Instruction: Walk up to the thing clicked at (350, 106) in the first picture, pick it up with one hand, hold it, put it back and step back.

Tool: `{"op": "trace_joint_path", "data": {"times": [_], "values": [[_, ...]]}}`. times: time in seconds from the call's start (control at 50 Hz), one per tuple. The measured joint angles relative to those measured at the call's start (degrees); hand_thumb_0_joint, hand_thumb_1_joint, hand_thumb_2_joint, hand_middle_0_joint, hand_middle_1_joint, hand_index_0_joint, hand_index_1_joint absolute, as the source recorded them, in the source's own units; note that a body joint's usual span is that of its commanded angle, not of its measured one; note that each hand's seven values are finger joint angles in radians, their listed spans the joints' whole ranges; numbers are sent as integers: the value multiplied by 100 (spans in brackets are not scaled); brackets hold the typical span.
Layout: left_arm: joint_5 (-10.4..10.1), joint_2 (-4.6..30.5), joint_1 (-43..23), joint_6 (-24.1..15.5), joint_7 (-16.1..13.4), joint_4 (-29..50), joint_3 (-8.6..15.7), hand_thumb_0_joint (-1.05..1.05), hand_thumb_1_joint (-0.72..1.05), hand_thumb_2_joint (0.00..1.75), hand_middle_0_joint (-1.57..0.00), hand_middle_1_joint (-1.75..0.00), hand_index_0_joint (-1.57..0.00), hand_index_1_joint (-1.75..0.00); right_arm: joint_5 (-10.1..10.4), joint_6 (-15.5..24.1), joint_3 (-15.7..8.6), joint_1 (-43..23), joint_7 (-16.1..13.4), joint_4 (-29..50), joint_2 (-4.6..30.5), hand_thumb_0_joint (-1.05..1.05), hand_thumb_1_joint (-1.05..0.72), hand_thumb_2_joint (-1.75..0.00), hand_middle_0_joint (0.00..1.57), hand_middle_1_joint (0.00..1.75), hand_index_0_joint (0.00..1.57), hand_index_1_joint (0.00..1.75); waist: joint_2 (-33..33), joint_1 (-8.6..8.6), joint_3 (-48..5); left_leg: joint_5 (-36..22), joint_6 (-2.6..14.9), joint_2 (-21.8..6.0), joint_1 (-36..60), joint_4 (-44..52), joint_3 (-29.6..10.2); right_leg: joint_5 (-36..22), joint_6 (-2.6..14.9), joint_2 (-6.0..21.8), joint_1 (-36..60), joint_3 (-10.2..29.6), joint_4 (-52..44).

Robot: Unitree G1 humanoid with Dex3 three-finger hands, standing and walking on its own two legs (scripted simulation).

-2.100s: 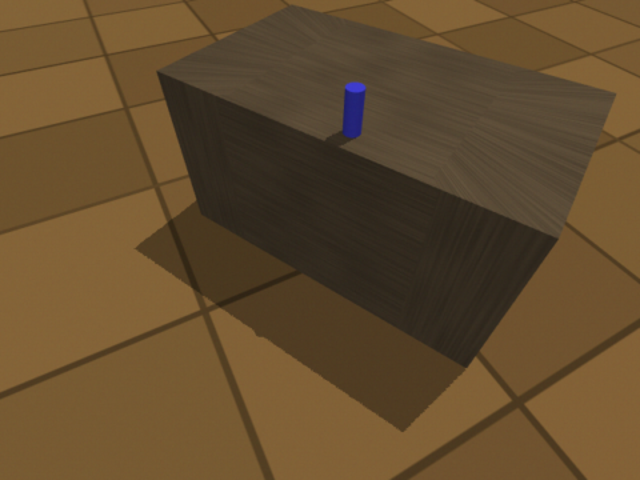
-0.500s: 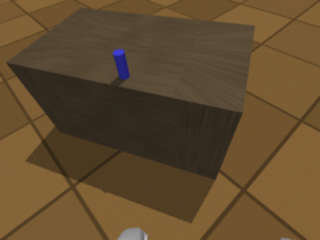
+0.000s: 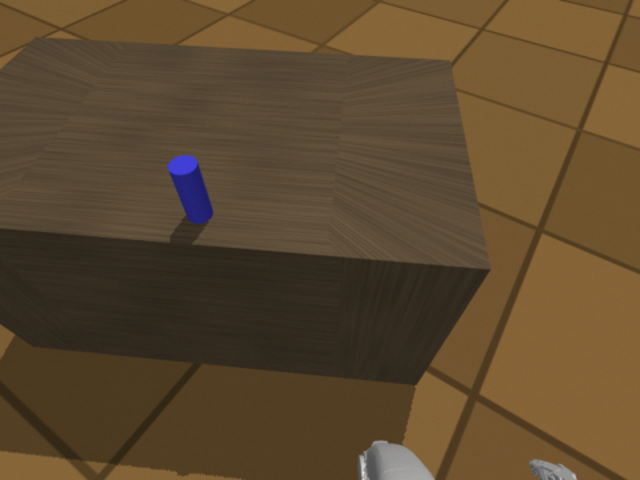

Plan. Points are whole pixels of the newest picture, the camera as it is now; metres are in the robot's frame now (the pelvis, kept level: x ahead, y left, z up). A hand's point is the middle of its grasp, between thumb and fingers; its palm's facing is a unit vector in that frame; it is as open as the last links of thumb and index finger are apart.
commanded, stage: walk up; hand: left
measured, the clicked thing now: (192, 191) +0.60 +0.21 -0.05
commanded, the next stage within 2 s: stand in 1.84 s
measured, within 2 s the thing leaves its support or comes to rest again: neither
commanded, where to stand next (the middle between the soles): +0.19 +0.06 m, yaw -9 degrees
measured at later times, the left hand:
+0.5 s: hand (70, 455) +0.20 +0.35 -0.16, palm faces -0.15 -0.88 -0.45, open 7.4 cm
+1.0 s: hand (100, 417) +0.25 +0.32 -0.16, palm faces -0.20 -0.91 -0.37, open 7.4 cm
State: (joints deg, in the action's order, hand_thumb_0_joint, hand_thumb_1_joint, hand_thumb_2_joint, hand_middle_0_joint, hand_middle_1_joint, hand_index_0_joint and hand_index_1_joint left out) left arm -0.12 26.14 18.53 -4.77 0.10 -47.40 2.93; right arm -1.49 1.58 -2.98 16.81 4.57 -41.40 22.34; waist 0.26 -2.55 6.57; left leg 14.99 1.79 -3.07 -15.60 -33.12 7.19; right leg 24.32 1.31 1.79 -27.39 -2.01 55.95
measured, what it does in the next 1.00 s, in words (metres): walks ahead: right foot, then left foot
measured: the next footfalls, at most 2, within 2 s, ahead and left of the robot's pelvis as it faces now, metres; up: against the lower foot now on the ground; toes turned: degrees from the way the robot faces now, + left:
right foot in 0.12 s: +0.13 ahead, -0.05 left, +0.00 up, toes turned -11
left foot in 0.44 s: +0.21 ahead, +0.21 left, +0.00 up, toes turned -9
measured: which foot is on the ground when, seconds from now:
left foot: down 0.00-0.14, up 0.16-0.42, down 0.44-1.00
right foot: up 0.00-0.10, down 0.12-1.00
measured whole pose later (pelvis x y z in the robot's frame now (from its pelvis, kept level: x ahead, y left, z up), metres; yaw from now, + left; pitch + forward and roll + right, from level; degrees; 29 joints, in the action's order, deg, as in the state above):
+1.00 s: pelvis +0.10 +0.08 -0.01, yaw -12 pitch -3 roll +0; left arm 0.8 23.0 8.7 -0.7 1.1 -56.0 2.3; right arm -0.1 1.6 -0.1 9.7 0.3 -56.5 21.7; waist 1.3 0.1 5.1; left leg 18.1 -2.4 -4.1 -19.1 -39.9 0.7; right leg 21.1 0.2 0.1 -17.4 0.7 41.2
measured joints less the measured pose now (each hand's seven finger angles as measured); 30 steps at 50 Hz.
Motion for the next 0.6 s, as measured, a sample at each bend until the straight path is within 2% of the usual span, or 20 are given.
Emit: {"op": "trace_joint_path", "data": {"times": [0.06, 0.1, 0.14, 0.16, 0.2, 0.26, 0.32, 0.4, 0.42, 0.44, 0.46, 0.48, 0.54, 0.6], "values": [[33, -94, -49, -17, 14, 49, -17, 1, 90, 90, -20, -30, -20, -30, -41, -77, -5, 165, 10, 1, 116, 1, -90, -90, 20, 30, 20, 30, -143, -93, -25, 198, 26, 15, 175, -18, 106, -273, 7, -10, 100, -77, -917], [63, -129, -16, -59, -10, 81, -17, 1, 90, 90, -20, -30, -20, -30, -58, -184, -21, 249, 24, -16, 185, 1, -90, -90, 20, 30, 20, 30, -237, -133, -73, 459, 12, -8, 218, -250, 163, -718, 25, -61, 330, -120, -1485], [107, -108, 48, -125, -63, 139, 11, 1, 90, 90, -20, -30, -20, -30, -55, -272, -33, 332, 6, -44, 217, 1, -90, -90, 20, 30, 20, 30, -315, -97, -146, 855, -1, -78, 120, -790, 172, -1120, 84, -161, 575, -96, -1838], [126, -130, 40, -146, -108, 162, 25, 1, 90, 90, -20, -30, -20, -30, -54, -321, -43, 313, -26, -100, 222, 1, -90, -90, 20, 30, 20, 30, -408, -57, -128, 1081, -4, -90, -18, -1250, -9, -1018, 101, -231, 557, -104, -1667], [108, -164, 21, -133, -167, 201, -9, 1, 90, 90, -20, -30, -20, -30, -69, -451, -37, 236, -79, -199, 210, 1, -91, -90, 20, 30, 20, 30, -486, 41, -96, 1514, -42, 53, -382, -2250, -393, -779, 120, -267, 566, -46, -1448], [74, -241, 31, -92, -216, 238, -57, 1, 90, 90, -20, -30, -20, -30, -51, -503, -44, 111, -123, -273, 237, 1, -91, -90, 20, 30, 20, 30, -591, 154, -50, 1433, -79, 32, -886, -3008, -664, -697, 69, -263, 701, 57, -1505], [98, -255, 88, -58, -213, 252, -81, 1, 90, 90, -21, -30, -20, -30, -28, -444, -63, -32, -150, -303, 255, 1, -91, -90, 20, 30, 20, 30, -588, 243, -2, 1137, -118, -132, -1172, -2861, -794, -661, -23, -214, 760, 219, -1539], [152, -217, 89, 38, -161, 199, -107, 1, 90, 90, -21, -30, -20, -30, 60, -324, -82, -226, -208, -419, 240, 1, -91, -90, 20, 30, 20, 30, -433, 348, 18, 847, -118, -253, -991, -1662, -803, -474, -184, -108, 653, 486, -1279], [145, -197, 70, 83, -144, 183, -120, 1, 90, 90, -21, -30, -20, -30, 82, -286, -85, -265, -227, -454, 233, 1, -91, -90, 20, 30, 20, 30, -373, 363, 16, 652, -108, -232, -853, -1316, -773, -384, -225, -77, 591, 556, -1131], [130, -174, 37, 138, -132, 159, -130, 1, 90, 90, -21, -30, -20, -30, 89, -233, -89, -296, -253, -487, 219, 1, -91, -90, 20, 30, 20, 30, -292, 357, 17, 350, -182, -177, -732, -1044, -737, -270, -271, -28, 517, 624, -944], [107, -148, -41, 205, -131, 103, -125, 1, 90, 90, -21, -30, -20, -30, 75, -182, -90, -346, -287, -541, 162, 1, -91, -90, 20, 30, 20, 30, -138, 364, 57, 297, -315, -93, -707, -1081, -645, -170, -246, 55, 456, 732, -752], [76, -153, -120, 281, -145, 37, -122, 1, 90, 90, -21, -30, -20, -30, 73, -150, -60, -375, -305, -575, 123, 1, -91, -90, 20, 30, 20, 30, -64, 372, 64, 372, -385, -84, -733, -1201, -589, -65, -167, 16, 397, 833, -587], [46, -137, -324, 408, -149, -163, -121, 1, 90, 90, -20, -30, -20, -30, 75, -97, 56, -458, -307, -672, -18, 1, -91, -90, 20, 30, 20, 30, 11, 332, 51, 531, -372, -221, -755, -1360, -566, 605, -31, -273, 259, 796, 85], [27, -116, -487, 414, -85, -296, -64, 1, 90, 90, -20, -30, -20, -30, 58, -53, 151, -498, -334, -712, -104, 1, -91, -90, 20, 30, 20, 30, 95, 303, 36, 519, -378, -322, -737, -1304, -538, 638, 47, -283, 316, 466, 75]]}}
